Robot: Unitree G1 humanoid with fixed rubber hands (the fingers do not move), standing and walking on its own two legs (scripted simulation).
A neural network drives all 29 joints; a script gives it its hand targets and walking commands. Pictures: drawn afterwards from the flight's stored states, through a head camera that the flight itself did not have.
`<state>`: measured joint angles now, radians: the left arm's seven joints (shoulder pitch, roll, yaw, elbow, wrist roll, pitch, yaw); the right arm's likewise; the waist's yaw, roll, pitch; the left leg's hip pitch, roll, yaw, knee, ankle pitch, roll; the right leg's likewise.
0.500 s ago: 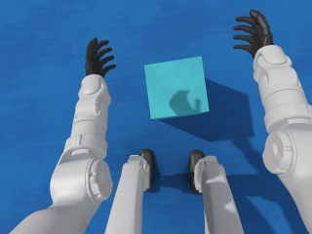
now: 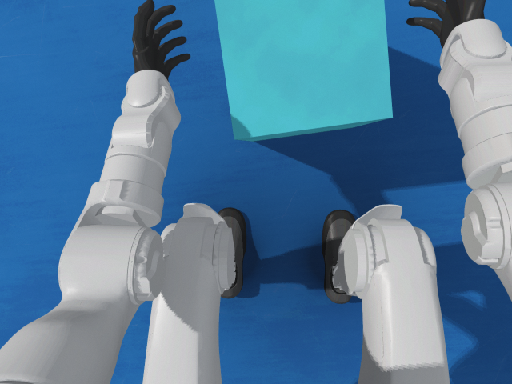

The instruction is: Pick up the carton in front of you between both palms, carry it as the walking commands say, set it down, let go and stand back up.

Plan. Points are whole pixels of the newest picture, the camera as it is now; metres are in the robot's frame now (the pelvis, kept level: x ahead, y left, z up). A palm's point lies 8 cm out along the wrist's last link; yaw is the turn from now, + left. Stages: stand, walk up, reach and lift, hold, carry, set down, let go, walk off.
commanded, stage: reach and lift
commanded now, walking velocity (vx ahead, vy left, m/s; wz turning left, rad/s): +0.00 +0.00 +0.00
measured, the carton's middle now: (298, 72) +0.52 -0.04 -0.29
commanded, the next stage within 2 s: none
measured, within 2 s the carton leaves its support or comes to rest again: leaves its support in 1.04 s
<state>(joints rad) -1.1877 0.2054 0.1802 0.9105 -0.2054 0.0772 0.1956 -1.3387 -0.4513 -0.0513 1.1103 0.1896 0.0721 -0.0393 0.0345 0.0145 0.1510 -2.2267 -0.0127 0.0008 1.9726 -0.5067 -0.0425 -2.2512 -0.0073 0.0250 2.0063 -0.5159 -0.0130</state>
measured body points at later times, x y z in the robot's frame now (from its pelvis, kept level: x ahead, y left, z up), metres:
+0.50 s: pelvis +0.00 +0.00 -0.05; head +0.36 -0.04 +0.21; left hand +0.53 +0.16 -0.22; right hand +0.54 -0.21 -0.24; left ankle +0.12 +0.13 -0.38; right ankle +0.11 -0.12 -0.38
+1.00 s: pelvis -0.01 +0.00 -0.05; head +0.35 -0.05 +0.21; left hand +0.54 +0.12 -0.22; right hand +0.55 -0.18 -0.23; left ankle +0.12 +0.13 -0.38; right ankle +0.11 -0.12 -0.38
